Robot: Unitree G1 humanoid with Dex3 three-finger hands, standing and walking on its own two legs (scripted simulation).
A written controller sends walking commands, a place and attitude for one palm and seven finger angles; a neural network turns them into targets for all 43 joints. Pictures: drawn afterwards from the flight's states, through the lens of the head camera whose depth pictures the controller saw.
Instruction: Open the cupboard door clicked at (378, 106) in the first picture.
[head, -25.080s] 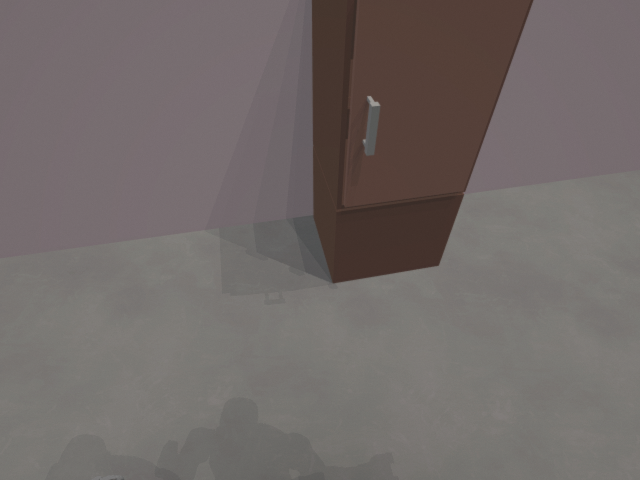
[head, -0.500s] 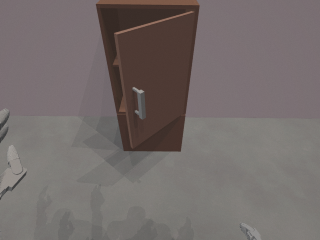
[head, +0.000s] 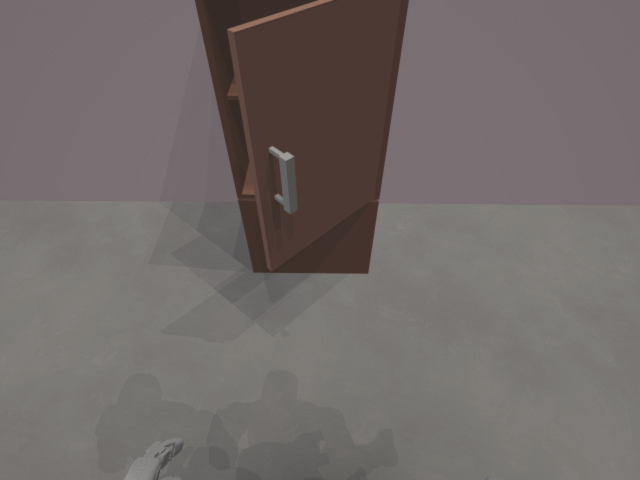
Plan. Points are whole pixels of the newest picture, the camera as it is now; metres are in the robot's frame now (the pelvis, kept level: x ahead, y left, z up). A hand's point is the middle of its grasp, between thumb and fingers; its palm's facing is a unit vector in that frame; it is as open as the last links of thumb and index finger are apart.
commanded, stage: let the arm hang, fingers relaxed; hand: left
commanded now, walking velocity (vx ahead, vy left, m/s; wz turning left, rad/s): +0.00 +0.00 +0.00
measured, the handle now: (282, 180) +0.68 +0.10 -0.04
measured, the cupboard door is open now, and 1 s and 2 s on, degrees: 45 45 45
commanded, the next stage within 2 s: look to check the result in 0.86 s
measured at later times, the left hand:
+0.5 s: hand out of the picture +0.00 +0.20 -0.16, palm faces +0.03 -0.96 -0.27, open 7.3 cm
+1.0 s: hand out of the picture +0.05 +0.19 -0.16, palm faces +0.03 -0.97 -0.24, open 7.3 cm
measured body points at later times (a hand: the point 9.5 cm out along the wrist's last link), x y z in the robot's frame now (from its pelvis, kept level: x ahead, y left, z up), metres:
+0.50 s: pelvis +0.01 +0.00 +0.01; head +0.01 -0.01 +0.46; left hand +0.00 +0.25 -0.13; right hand -0.04 -0.22 -0.16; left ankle -0.01 +0.11 -0.73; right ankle +0.07 -0.08 -0.73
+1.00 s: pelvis +0.02 +0.00 +0.01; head +0.02 -0.01 +0.46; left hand +0.05 +0.24 -0.14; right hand +0.01 -0.23 -0.15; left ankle -0.01 +0.11 -0.73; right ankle +0.07 -0.08 -0.73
